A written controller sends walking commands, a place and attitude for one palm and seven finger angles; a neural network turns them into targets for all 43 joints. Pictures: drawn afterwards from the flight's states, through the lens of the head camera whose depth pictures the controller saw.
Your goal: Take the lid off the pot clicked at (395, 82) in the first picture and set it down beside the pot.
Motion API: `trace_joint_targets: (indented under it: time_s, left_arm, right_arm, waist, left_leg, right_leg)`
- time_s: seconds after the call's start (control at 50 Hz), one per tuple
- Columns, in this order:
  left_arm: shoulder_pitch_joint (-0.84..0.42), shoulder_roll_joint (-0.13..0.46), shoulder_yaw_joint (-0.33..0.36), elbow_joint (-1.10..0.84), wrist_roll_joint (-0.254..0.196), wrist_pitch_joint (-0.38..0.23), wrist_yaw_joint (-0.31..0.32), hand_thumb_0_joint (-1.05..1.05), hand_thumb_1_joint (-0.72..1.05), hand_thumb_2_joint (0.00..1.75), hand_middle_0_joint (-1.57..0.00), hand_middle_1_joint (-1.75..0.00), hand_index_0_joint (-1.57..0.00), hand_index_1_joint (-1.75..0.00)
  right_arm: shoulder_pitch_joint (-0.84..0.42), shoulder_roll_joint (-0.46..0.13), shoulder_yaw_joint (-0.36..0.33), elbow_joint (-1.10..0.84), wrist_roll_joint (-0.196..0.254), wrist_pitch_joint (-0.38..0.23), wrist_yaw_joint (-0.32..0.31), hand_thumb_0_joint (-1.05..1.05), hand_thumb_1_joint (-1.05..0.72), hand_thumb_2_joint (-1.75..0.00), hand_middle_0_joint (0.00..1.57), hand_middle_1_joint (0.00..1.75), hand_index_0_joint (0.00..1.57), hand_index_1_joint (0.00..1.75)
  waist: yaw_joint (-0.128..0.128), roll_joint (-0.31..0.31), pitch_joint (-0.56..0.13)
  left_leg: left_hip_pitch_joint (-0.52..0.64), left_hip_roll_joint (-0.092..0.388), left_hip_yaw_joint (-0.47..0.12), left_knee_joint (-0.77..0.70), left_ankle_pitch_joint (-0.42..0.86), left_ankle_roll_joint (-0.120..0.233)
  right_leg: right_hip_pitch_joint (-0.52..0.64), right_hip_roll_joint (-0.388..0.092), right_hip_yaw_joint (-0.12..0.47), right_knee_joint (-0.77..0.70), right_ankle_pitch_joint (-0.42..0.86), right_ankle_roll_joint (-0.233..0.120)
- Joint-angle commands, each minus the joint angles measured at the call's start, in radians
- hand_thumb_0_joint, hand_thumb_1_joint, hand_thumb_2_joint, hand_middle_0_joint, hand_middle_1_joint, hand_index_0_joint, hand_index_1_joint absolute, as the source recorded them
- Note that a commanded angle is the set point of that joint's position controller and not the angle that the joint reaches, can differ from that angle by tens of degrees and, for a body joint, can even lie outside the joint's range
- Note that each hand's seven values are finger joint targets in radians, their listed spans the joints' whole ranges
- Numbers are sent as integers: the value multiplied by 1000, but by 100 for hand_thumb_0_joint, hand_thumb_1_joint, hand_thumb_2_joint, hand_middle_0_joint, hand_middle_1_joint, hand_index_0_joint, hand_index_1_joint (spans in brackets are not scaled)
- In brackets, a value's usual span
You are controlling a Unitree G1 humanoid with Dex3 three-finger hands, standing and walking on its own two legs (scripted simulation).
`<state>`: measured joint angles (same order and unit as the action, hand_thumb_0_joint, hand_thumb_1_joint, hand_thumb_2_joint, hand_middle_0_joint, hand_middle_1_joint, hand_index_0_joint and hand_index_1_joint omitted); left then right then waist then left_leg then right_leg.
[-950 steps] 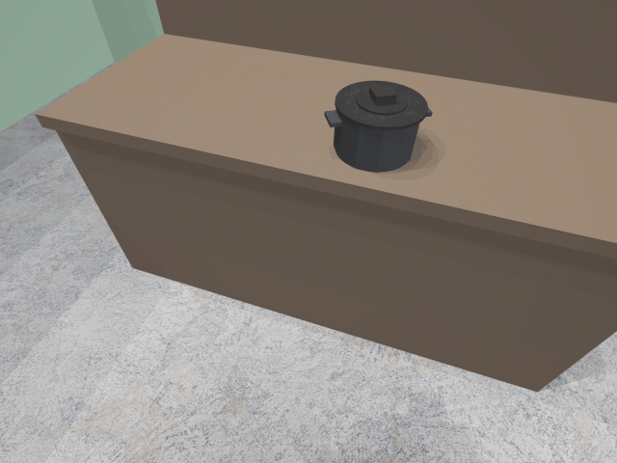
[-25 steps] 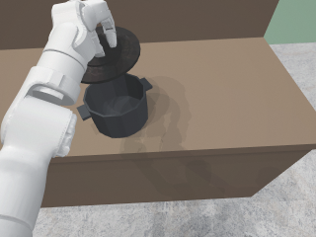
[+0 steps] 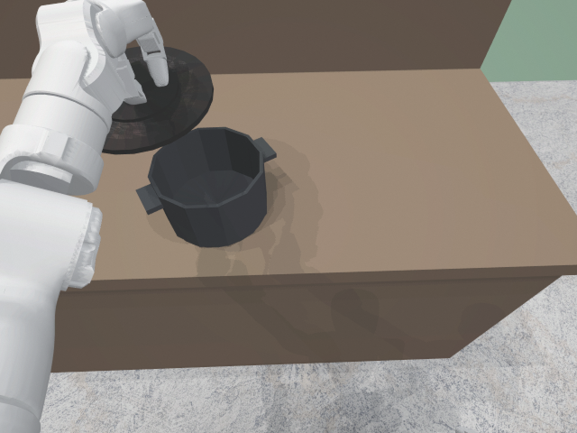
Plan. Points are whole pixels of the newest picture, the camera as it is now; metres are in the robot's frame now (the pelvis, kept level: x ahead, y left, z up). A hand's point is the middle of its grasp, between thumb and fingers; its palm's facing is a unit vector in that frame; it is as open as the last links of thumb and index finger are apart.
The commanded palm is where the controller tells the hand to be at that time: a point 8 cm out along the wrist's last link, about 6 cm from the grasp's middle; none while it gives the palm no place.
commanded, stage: move the lid sideways beside the pot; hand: left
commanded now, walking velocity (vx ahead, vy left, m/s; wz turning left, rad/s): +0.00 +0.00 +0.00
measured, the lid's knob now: (131, 80) +0.52 +0.19 +0.21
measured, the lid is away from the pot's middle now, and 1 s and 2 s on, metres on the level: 0.07 0.18 0.22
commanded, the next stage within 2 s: lower the lid onto the table in 1.50 s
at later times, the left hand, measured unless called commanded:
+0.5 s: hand (76, 78) +0.49 +0.24 +0.23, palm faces -0.29 -0.10 -0.95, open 6.3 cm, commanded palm +0.49 +0.25 +0.31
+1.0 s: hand (32, 83) +0.48 +0.29 +0.23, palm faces -0.29 -0.12 -0.95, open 6.3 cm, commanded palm +0.49 +0.30 +0.31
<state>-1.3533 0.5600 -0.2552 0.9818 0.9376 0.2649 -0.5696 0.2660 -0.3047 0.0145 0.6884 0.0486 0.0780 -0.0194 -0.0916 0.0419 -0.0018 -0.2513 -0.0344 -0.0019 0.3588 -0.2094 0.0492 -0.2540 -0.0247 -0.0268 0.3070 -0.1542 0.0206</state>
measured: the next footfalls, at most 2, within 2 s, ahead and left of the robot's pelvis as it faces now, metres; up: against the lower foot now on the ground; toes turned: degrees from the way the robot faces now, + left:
none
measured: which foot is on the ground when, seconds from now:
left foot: down 0.00-1.00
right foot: down 0.00-1.00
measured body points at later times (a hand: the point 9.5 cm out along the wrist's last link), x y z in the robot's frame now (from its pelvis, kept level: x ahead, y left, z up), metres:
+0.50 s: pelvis +0.01 +0.01 +0.00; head +0.06 +0.00 +0.45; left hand +0.50 +0.24 +0.29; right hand +0.08 -0.27 -0.12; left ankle -0.02 +0.09 -0.75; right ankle -0.01 -0.14 -0.75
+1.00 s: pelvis +0.01 +0.01 +0.00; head +0.07 +0.01 +0.44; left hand +0.50 +0.30 +0.29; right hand +0.06 -0.27 -0.13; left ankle -0.02 +0.09 -0.75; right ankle -0.01 -0.14 -0.75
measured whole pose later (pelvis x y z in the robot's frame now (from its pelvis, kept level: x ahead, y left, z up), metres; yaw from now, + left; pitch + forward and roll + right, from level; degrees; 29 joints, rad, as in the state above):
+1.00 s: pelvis +0.01 +0.01 +0.00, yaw +0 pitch +7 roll -2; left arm -1.29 0.81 -0.16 0.95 0.95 0.13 -0.62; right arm 0.28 -0.31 0.02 0.69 0.07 0.15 -0.02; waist -0.09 0.03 0.02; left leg -0.27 -0.04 -0.01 0.39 -0.23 0.06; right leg -0.25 -0.03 -0.03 0.28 -0.15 0.03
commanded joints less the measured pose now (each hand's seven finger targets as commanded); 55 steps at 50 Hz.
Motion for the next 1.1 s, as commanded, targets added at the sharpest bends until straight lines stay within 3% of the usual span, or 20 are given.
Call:
trace_joint_targets:
  time_s: [0.0,0.04,0.12,0.18,0.22,0.28,0.34,0.38,0.42,0.48,0.52,0.58,0.62,0.68,0.74,0.84,0.88,0.96,1.04,1.08]
  left_arm:
    - [-670,271,89,-241,37,-20,63,0,59,98,-74,-117,-100,-117]
    - [-645,339,139,-235,43,-30,62,0,59,98,-74,-117,-100,-117]
    - [-609,362,152,-272,54,-37,57,0,59,98,-74,-117,-100,-117]
    - [-540,318,106,-191,36,-29,35,0,59,98,-74,-117,-100,-117]
    - [-613,371,142,-341,43,-40,35,0,59,98,-74,-117,-100,-117]
    - [-545,343,120,-310,29,-41,28,0,59,98,-74,-117,-100,-117]
    - [-536,389,144,-234,28,-46,19,0,59,98,-74,-117,-100,-117]
    - [-572,367,113,-300,19,-54,21,0,59,98,-74,-117,-100,-117]
    - [-623,431,161,-368,41,-71,31,0,59,98,-74,-117,-100,-117]
    - [-543,401,135,-260,21,-73,20,0,59,98,-74,-117,-100,-117]
    - [-548,452,174,-274,29,-82,21,0,59,98,-74,-117,-100,-117]
    - [-548,361,95,-274,18,-83,15,0,59,98,-74,-117,-100,-117]
    - [-538,478,187,-266,31,-93,19,0,59,98,-74,-117,-100,-117]
    - [-536,420,129,-264,17,-104,16,0,59,98,-74,-117,-100,-117]
    - [-592,487,170,-336,28,-119,21,0,59,98,-74,-117,-100,-117]
    - [-517,503,182,-220,18,-127,14,0,59,98,-74,-117,-100,-117]
    - [-551,473,151,-278,14,-133,14,0,59,98,-74,-117,-100,-117]
    - [-543,579,231,-270,35,-150,23,0,59,98,-74,-117,-100,-117]
    - [-490,572,215,-185,32,-156,14,0,59,98,-74,-117,-100,-117]
    - [-501,587,221,-245,28,-163,19,0,59,98,-74,-117,-100,-117]
  right_arm:
    - [29,-150,-54,-88,-1,-32,-7,0,-90,-90,20,30,20,30]
    - [31,-153,-53,-96,-3,-30,-7,0,-90,-90,20,30,20,30]
    - [25,-155,-59,-107,-3,-21,0,0,-90,-90,20,30,20,30]
    - [26,-163,-57,-104,11,-5,3,0,-90,-90,20,30,20,30]
    - [14,-162,-63,-122,3,-2,7,0,-90,-90,20,30,20,30]
    - [17,-163,-65,-118,7,0,6,0,-90,-90,20,30,20,30]
    - [25,-166,-58,-105,15,15,-1,0,-90,-90,20,30,20,30]
    - [10,-168,-60,-110,18,15,2,0,-90,-90,20,30,20,30]
    - [16,-167,-60,-113,7,12,0,0,-90,-90,20,30,20,30]
    - [24,-172,-58,-101,18,17,-3,0,-90,-90,20,30,20,30]
    - [19,-171,-57,-106,13,21,-4,0,-90,-90,20,30,20,30]
    - [19,-168,-59,-101,21,24,-2,0,-90,-90,20,30,20,30]
    - [34,-177,-56,-99,15,27,-2,0,-90,-90,20,30,20,30]
    - [29,-175,-58,-98,22,31,-5,0,-90,-90,20,30,20,30]
    - [33,-177,-56,-99,19,32,-6,0,-90,-90,20,30,20,30]
    - [54,-182,-52,-81,25,39,-9,0,-90,-90,20,30,20,30]
    - [44,-184,-57,-85,26,40,-8,0,-90,-90,20,30,20,30]
    - [64,-185,-55,-85,20,38,-12,0,-90,-90,20,30,20,30]
    - [72,-187,-51,-82,26,50,-10,0,-90,-90,20,30,20,30]
    - [62,-192,-53,-95,29,54,-8,0,-90,-90,20,30,20,30]
  waist:
    - [-13,-2,-462]
    - [-1,-19,-488]
    - [4,16,-505]
    - [-4,-13,-424]
    - [2,28,-518]
    - [-4,27,-491]
    - [-9,-40,-439]
    - [-6,35,-469]
    - [-2,58,-532]
    - [-9,36,-454]
    - [-3,21,-478]
    - [-15,64,-430]
    - [-3,28,-453]
    - [-11,69,-446]
    - [-6,94,-492]
    - [-9,36,-421]
    - [-9,83,-449]
    - [-1,75,-488]
    - [-3,42,-415]
    - [4,92,-454]
  left_leg:
    - [237,-9,-47,20,372,22]
    - [224,-11,-49,20,391,26]
    - [262,-7,-51,43,512,27]
    - [215,-5,-43,33,494,24]
    - [283,-5,-55,49,543,29]
    - [295,-3,-59,62,588,29]
    - [225,-5,-40,40,456,33]
    - [265,-2,-49,50,513,27]
    - [304,-2,-60,59,545,29]
    - [261,-1,-52,52,518,27]
    - [258,-2,-46,54,506,32]
    - [280,5,-56,58,550,23]
    - [266,5,-56,57,525,28]
    - [274,6,-53,59,542,26]
    - [304,8,-62,57,537,27]
    - [243,10,-55,47,479,27]
    - [276,12,-59,58,533,24]
    - [284,11,-62,63,541,31]
    - [225,12,-50,56,498,32]
    - [252,14,-55,67,577,30]
  right_leg:
    - [133,63,1,17,317,-53]
    - [171,62,5,23,344,-53]
    - [166,64,6,29,393,-51]
    - [145,63,-9,22,385,-48]
    - [160,65,4,28,397,-46]
    - [125,71,-5,21,392,-45]
    - [146,67,-12,20,357,-38]
    - [125,65,-12,23,362,-45]
    - [141,71,-3,24,359,-45]
    - [117,69,-15,16,351,-45]
    - [143,66,-8,22,359,-41]
    - [80,71,-22,10,332,-44]
    - [119,73,-16,17,334,-42]
    - [94,70,-20,10,329,-44]
    - [112,74,-16,11,312,-44]
    - [106,74,-25,7,293,-40]
    - [92,72,-26,9,307,-44]
    - [121,76,-19,11,307,-41]
    - [118,73,-25,9,303,-37]
    - [120,71,-23,17,334,-42]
